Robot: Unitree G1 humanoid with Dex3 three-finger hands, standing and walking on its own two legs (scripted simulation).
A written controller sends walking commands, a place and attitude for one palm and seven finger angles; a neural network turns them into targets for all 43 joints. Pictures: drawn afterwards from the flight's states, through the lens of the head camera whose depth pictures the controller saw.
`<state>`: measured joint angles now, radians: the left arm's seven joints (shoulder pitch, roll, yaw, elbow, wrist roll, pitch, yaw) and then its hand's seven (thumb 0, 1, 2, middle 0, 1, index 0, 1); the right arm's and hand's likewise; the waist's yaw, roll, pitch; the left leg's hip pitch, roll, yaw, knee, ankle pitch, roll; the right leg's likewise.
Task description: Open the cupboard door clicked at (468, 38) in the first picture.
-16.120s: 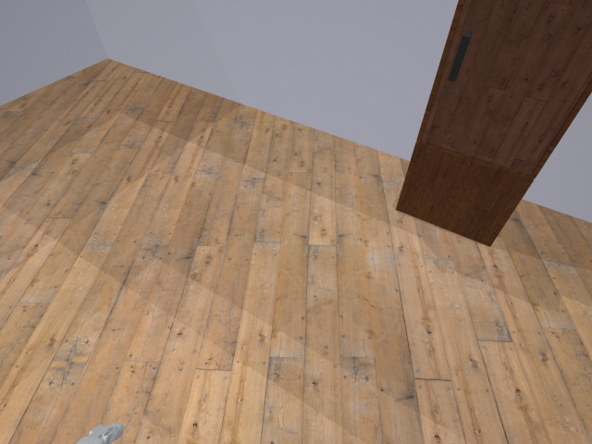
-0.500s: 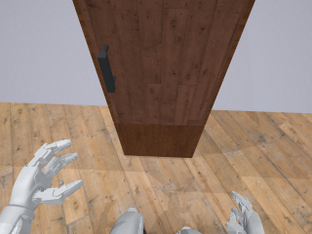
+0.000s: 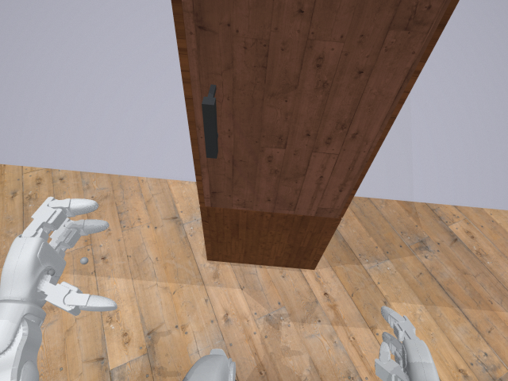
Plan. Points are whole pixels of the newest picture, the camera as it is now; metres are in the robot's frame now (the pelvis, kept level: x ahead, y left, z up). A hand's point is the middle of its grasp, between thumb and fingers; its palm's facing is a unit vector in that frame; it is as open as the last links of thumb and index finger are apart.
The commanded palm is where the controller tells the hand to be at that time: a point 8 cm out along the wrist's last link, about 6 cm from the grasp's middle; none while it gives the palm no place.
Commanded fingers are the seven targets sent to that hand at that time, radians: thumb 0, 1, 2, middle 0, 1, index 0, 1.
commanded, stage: raise the hand with hooked fingers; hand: left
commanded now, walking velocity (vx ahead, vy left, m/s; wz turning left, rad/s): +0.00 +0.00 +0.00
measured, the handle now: (212, 122) +0.57 +0.13 +0.06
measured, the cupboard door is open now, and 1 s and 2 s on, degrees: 0 0 0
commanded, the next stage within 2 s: move the hooked fingers beside the handle in 0.82 s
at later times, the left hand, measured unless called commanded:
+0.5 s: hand (83, 242) +0.28 +0.27 +0.07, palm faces +0.00 -1.00 -0.02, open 14.0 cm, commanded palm +0.26 +0.32 +0.08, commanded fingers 0.00 -0.50 0.30 -0.30 -1.20 -0.30 -1.20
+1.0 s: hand (100, 233) +0.30 +0.25 +0.07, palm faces +0.04 -1.00 -0.02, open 14.0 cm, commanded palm +0.28 +0.30 +0.08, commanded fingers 0.00 -0.50 0.30 -0.30 -1.20 -0.30 -1.20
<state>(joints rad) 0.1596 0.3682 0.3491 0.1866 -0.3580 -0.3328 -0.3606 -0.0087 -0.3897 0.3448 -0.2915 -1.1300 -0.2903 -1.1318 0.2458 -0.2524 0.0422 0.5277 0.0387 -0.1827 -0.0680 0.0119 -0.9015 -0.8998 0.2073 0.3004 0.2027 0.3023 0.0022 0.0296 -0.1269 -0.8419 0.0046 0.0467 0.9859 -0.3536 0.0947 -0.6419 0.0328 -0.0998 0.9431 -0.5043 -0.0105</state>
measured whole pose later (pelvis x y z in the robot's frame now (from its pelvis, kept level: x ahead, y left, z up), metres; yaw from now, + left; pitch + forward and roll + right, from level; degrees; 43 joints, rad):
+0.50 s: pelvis -0.01 +0.00 +0.01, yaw +0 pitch +10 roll -4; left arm -0.02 0.44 0.39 0.42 -0.36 -0.25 -0.49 -0.02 -0.50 0.30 -0.30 -1.20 -0.29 -1.20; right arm 0.31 -0.29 0.04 0.55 0.05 -0.17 -0.08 0.01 -0.90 -0.90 0.21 0.30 0.20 0.30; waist -0.01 0.03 -0.09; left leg -0.77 0.00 0.05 0.90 -0.31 0.10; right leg -0.58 0.04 -0.09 0.87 -0.46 -0.01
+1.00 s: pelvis +0.01 -0.02 +0.01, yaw +0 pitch +11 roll -3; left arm -0.05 0.42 0.41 0.44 -0.36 -0.29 -0.49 -0.02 -0.50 0.30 -0.30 -1.20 -0.30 -1.20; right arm 0.27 -0.28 0.05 0.55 0.04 -0.16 -0.07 0.01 -0.90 -0.90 0.21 0.30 0.20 0.30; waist 0.01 0.03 -0.10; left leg -0.79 0.02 0.03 0.94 -0.35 0.07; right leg -0.60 0.05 -0.10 0.90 -0.50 -0.04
